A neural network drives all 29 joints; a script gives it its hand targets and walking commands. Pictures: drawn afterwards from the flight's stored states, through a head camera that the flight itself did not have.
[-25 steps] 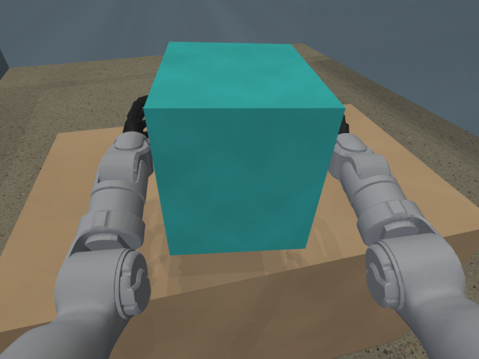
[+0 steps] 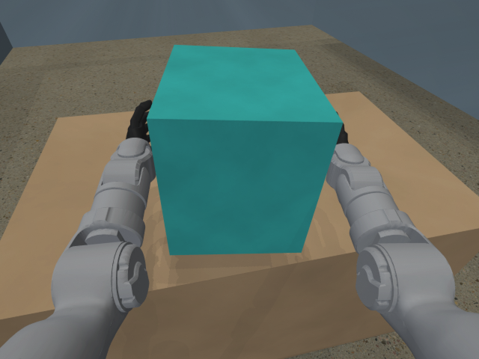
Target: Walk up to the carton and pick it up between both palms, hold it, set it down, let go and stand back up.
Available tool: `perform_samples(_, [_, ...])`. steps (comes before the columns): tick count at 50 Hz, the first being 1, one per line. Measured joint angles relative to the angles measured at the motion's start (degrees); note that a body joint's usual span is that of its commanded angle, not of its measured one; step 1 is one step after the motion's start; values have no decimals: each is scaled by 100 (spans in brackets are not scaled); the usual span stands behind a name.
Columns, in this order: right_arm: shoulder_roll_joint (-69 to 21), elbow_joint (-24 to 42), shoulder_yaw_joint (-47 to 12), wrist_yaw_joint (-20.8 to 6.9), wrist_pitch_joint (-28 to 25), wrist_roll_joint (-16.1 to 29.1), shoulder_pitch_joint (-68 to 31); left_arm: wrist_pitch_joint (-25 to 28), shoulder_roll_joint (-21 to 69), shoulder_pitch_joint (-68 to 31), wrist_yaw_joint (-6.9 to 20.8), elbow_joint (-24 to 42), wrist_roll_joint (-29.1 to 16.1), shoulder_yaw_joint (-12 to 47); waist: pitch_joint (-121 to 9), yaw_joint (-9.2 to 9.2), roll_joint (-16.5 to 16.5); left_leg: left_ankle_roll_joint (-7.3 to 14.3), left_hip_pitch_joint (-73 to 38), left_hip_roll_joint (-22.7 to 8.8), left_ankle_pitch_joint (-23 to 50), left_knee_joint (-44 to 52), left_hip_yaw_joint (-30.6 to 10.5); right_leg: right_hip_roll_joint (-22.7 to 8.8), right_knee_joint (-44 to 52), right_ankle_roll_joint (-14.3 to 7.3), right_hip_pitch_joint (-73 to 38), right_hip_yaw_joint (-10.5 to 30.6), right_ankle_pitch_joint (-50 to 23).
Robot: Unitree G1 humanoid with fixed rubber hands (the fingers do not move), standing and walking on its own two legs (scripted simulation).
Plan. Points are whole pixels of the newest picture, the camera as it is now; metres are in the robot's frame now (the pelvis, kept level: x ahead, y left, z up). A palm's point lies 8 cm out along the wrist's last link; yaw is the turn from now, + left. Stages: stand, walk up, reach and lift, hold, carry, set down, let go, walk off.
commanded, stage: set down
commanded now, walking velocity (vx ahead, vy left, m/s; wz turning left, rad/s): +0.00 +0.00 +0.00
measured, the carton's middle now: (236, 146) +0.47 +0.01 +0.14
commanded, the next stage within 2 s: none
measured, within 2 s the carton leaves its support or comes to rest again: rests again in 1.30 s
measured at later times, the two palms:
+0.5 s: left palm (145, 155) +0.43 +0.17 +0.15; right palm (330, 162) +0.42 -0.16 +0.14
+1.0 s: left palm (154, 165) +0.45 +0.16 +0.12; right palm (328, 173) +0.43 -0.17 +0.10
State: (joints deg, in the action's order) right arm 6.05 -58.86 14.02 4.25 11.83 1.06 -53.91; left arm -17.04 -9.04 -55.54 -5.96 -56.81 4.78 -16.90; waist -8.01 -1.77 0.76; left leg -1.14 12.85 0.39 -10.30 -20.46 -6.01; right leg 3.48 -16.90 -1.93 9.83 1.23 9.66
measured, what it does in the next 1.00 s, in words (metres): stands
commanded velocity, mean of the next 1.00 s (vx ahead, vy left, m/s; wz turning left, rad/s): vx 0.00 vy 0.00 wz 0.00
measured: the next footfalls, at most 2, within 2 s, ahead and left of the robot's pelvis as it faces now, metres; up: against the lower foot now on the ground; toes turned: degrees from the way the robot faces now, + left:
none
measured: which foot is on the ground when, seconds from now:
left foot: down 0.00-1.00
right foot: down 0.00-1.00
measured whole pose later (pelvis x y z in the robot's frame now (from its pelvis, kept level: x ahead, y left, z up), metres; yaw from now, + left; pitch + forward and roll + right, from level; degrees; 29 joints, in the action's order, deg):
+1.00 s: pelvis +0.02 +0.01 +0.00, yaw -2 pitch +8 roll +0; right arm 2.0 -55.3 29.8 -2.4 0.2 -16.0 -47.3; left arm -7.2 -3.5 -52.2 -5.0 -57.5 11.7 -22.4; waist -6.9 1.3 0.5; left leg -0.3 17.3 0.4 -10.5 -19.5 -1.8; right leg 2.2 -18.5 -1.3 16.2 1.3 10.6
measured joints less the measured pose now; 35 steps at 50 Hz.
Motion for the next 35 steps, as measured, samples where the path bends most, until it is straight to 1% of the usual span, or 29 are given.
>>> perform_samples(18, [-210, 99, 684, -213, -376, -749, 242, 411, 133, 51, 32, -180, 214, -167, 51, 113, 71, 3, 163, -15, 12, 34, 126, -20, -62, 4, 232, 21, 12])
perform_samples(25, [-183, 64, 858, -312, -423, -873, 246, 380, 169, -6, -60, -222, 167, -64, 111, 154, 14, 24, 227, 3, 10, 19, 153, -50, -91, 20, 300, 2, 30])
perform_samples(31, [-189, 72, 1003, -400, -522, -1108, 288, 467, 242, -6, -75, -259, 256, -149, 2, 200, -54, 35, 368, -1, -3, 5, 193, -59, -93, 32, 440, -2, 32])
perform_samples(35, [-225, 105, 1161, -458, -605, -1298, 318, 586, 324, 9, -33, -299, 411, -373, 8, 226, -82, 54, 348, 3, -8, 43, 233, -75, -94, 42, 446, 6, 45])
